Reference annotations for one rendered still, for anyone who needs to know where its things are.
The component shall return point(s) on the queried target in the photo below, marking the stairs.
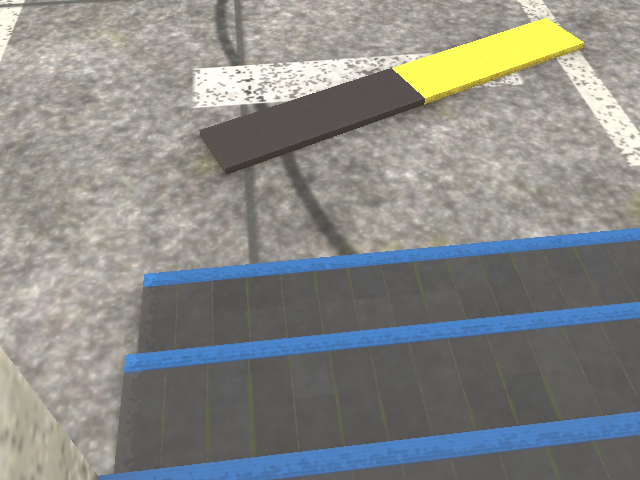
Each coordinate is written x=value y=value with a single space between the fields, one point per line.
x=279 y=357

